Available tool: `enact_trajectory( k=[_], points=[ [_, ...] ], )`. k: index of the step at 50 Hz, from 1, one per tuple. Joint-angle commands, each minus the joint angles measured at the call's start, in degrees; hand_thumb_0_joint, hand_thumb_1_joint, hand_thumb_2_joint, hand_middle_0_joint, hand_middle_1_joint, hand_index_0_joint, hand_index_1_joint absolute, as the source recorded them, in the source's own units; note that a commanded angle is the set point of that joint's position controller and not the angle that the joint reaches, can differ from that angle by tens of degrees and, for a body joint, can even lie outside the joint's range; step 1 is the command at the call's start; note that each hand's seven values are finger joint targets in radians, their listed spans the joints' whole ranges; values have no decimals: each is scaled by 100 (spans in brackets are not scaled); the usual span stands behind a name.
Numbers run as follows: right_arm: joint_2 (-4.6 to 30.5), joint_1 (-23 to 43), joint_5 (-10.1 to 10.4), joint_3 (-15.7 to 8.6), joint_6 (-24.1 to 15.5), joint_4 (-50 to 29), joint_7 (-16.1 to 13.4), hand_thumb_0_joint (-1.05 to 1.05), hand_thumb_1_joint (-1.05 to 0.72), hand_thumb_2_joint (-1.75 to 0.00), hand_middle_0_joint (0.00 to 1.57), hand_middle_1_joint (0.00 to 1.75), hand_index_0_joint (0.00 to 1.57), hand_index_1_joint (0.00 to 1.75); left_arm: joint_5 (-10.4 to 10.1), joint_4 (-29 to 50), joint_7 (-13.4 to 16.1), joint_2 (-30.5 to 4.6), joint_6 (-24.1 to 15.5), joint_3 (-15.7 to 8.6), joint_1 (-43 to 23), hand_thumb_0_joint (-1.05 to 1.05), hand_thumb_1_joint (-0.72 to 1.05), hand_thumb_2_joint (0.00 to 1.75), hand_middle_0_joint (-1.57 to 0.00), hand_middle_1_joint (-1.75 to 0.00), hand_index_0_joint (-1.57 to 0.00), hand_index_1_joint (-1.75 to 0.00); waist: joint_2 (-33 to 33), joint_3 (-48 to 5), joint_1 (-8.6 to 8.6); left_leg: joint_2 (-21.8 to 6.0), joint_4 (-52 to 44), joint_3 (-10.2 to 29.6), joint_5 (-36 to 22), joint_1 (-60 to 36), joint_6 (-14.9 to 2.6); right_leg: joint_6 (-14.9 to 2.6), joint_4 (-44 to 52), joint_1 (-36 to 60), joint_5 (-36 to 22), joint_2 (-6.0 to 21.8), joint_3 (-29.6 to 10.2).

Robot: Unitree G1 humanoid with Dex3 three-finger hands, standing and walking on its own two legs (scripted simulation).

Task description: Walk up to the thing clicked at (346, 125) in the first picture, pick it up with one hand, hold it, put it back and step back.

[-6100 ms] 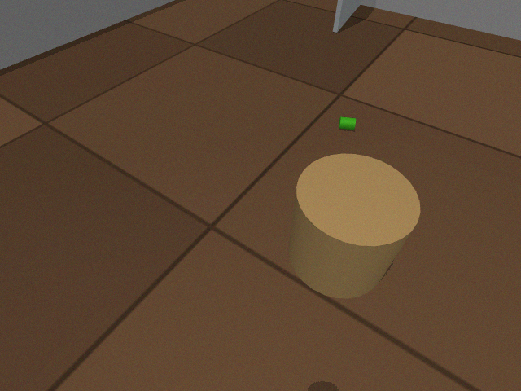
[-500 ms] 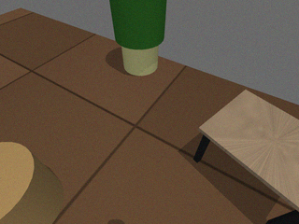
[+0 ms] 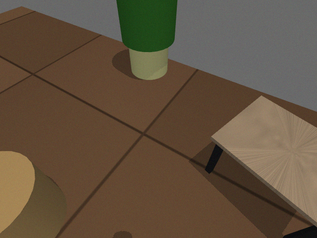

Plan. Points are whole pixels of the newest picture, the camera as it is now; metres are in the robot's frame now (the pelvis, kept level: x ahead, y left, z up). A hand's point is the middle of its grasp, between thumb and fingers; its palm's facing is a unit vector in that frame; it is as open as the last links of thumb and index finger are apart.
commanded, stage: stand
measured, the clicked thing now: out of the picture +0.53 +1.70 -0.75
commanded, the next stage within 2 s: walk up in 0.72 s
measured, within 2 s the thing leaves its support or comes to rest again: neither
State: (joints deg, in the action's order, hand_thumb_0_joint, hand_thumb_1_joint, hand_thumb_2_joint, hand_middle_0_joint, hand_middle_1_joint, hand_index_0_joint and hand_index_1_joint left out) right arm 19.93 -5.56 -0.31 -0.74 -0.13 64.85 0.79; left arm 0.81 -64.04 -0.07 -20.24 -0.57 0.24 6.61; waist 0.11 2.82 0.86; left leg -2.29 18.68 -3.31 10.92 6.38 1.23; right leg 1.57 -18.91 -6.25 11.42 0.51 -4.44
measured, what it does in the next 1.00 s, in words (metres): stands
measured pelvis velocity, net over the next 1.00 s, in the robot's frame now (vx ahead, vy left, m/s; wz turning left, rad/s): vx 0.05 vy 0.00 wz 0.10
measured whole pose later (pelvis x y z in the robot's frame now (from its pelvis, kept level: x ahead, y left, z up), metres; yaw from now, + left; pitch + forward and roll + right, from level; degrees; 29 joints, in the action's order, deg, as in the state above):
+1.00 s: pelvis +0.05 +0.00 -0.01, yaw +6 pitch -1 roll -1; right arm 22.1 -16.2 -1.5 -3.7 0.8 57.9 2.2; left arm 2.7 -55.4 -2.0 -21.4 -3.0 -4.5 15.4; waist -1.8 2.3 -1.7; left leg -1.0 48.4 1.1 26.5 19.8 -1.4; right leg -0.6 -24.9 -3.6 20.1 -0.3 1.0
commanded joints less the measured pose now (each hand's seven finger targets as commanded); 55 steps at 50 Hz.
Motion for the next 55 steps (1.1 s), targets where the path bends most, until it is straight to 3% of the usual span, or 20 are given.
enact_trajectory(
  k=[1, 5, 10, 19, 30, 35, 36, 37, 39, 41, 43, 44, 45, 46, 47, 48, 50, 51, 53, 55],
  points=[
    [1257, 195, -6, -253, -125, -349, -88, 0, -90, -90, 20, 30, 20, 30, -23, 326, 89, -1234, -124, -242, -156, 0, 90, 90, -20, -30, -20, -30, -3, -557, -16, -616, -164, 490, -1038, -439, -211, -247, 189, -87, -1441, 626, -262],
    [1220, 177, 1, -238, -135, -351, -99, 0, -90, -90, 20, 30, 20, 30, -29, 326, 94, -1232, -135, -236, -150, 0, 90, 90, -20, -30, -20, -30, 23, -572, -8, -623, -126, 472, -1298, -500, -204, -239, 148, -56, -1711, 638, -245],
    [1201, 210, -13, -238, -120, -348, -98, 0, -90, -90, 20, 30, 20, 30, -31, 331, 89, -1257, -102, -244, -179, 0, 90, 90, -20, -30, -20, -30, 14, -404, -21, -599, -238, 482, -853, -383, -187, -255, 246, -162, -1196, 604, -256],
    [1247, 221, -2, -255, -133, -365, -104, 0, -90, -90, 20, 30, 20, 30, -15, 359, 92, -1220, -123, -233, -117, 0, 90, 90, -20, -30, -20, -30, -15, -574, -40, -624, -161, 466, -1233, -551, -215, -240, 213, -105, -1557, 628, -241],
    [1218, 165, -14, -247, -130, -347, -92, 0, -90, -90, 20, 30, 20, 30, -30, 350, 79, -1236, -108, -240, -115, 0, 90, 90, -20, -30, -20, -30, -26, -303, -37, -580, -307, 491, -596, -304, -214, -243, 327, -222, -968, 603, -280],
    [1240, 143, -15, -263, -134, -368, -90, 0, -90, -90, 20, 30, 20, 30, -19, 375, 83, -1248, -124, -243, -126, 0, 90, 90, -20, -30, -20, -30, 12, -550, -32, -613, -211, 503, -898, -471, -231, -261, 254, -126, -1253, 638, -270],
    [1558, -225, -98, -482, -177, -678, 17, 0, -90, -90, 20, 30, 20, 30, 14, 602, -17, -1551, -187, -474, 189, 0, 90, 90, -20, -30, -20, -30, -114, -942, 1, -336, 175, 397, 1420, -726, -533, -456, -132, -91, 1032, 193, -132],
    [1460, -570, -64, -504, -134, -567, 54, 0, -90, -90, 20, 30, 20, 30, 103, 650, -61, -1462, -186, -566, -26, 0, 90, 90, -20, -30, -20, -30, -138, -562, -17, -482, -45, 1100, 2368, 63, -734, -473, -446, -259, 2096, 209, 51],
    [1519, -488, -89, -533, -74, -700, 86, 0, -90, -90, 20, 30, 20, 30, 147, 827, -134, -1343, -171, -596, -150, 0, 90, 90, -20, -30, -20, -30, -421, 328, -65, -762, -415, 1606, 3127, 859, -875, -431, -805, -840, 2269, 59, 143],
    [1582, -263, -144, -595, -97, -990, 93, 0, -90, -90, 20, 30, 20, 30, 142, 942, -160, -1245, -197, -630, 207, 0, 90, 90, -20, -30, -20, -30, -545, 564, -256, -923, -371, 1879, 2667, 974, -991, -448, -1023, -932, 1588, 25, 285],
    [1378, -29, -107, -558, -153, -1292, 101, 0, -90, -90, 20, 30, 20, 30, 123, 843, -134, -1348, -269, -712, 924, 0, 90, 90, -20, -30, -20, -30, -51, 338, -614, -521, 758, 1406, 1654, 1547, -795, -664, -241, 6, 1402, 302, -283],
    [1083, 130, -100, -491, -163, -1450, 114, 0, -90, -90, 20, 30, 20, 30, 139, 791, -118, -1590, -304, -802, 1236, 0, 90, 90, -20, -30, -20, -30, 512, 268, -756, 118, 1823, 696, 1496, 2681, -483, -951, 487, 1044, 1926, 800, -1268],
    [986, 311, -145, -469, -152, -1604, 90, 0, -90, -90, 20, 30, 20, 30, 202, 848, -97, -1953, -338, -931, 1473, 0, 90, 90, -20, -30, -20, -30, 953, 372, -927, 516, 3185, 411, 1893, 3630, -388, -1271, 1091, 1537, 1890, 1758, -2305],
    [1142, 61, -174, -516, -156, -1619, 52, 0, -90, -90, 20, 30, 20, 30, 209, 1084, -87, -2031, -363, -943, 1194, 0, 90, 90, -20, -30, -20, -30, 479, 416, -780, 204, 3564, 816, 1819, 3524, -322, -1556, 1070, 1193, 1374, 2211, -2501],
    [1276, -238, -127, -537, -205, -1627, 56, 0, -90, -90, 20, 30, 20, 30, 198, 1293, -85, -1987, -363, -946, 822, 0, 90, 90, -20, -30, -20, -30, 478, 533, -537, -108, 3454, 766, 1777, 3493, -304, -1846, 811, 1132, 410, 2342, -2358],
    [1339, -331, -108, -544, -253, -1613, 73, 0, -90, -90, 20, 30, 20, 30, 149, 1394, -79, -1824, -371, -903, 754, 0, 90, 90, -20, -30, -20, -30, 403, 640, -439, -272, 3277, 766, 1743, 3375, -279, -1843, 541, 1142, -865, 2149, -1829],
    [1224, -516, -77, -552, -284, -1627, 117, 0, -90, -90, 20, 30, 20, 30, 94, 1443, -62, -1640, -371, -830, 707, 0, 90, 90, -20, -30, -20, -30, 719, 565, -320, -290, 2762, 659, 1601, 3057, -236, -1549, 141, 1295, -2654, 1710, -710],
    [1171, -616, -79, -556, -279, -1641, 144, 0, -90, -90, 20, 30, 20, 30, 79, 1472, -62, -1626, -358, -816, 722, 0, 90, 90, -20, -30, -20, -30, 842, 454, -291, -178, 2607, 451, 1280, 2832, -218, -1418, -19, 1257, -3038, 1516, -307],
    [1106, -817, -43, -592, -275, -1771, 212, 0, -90, -90, 20, 30, 20, 30, 115, 1700, -68, -1674, -350, -794, 534, 0, 90, 90, -20, -30, -20, -30, 1035, 138, -184, -174, 1890, 363, 624, 1853, -331, -1148, -317, 763, -2771, 1314, 172],
    [1156, -1556, -46, -731, -286, -1634, 203, 0, -90, -90, 20, 30, 20, 30, 48, 1831, -87, -1697, -316, -773, 253, 0, 90, 90, -20, -30, -20, -30, 837, -277, 301, 193, 1050, -109, -649, 212, -366, -864, -1243, -105, -2421, 890, 772]
  ],
)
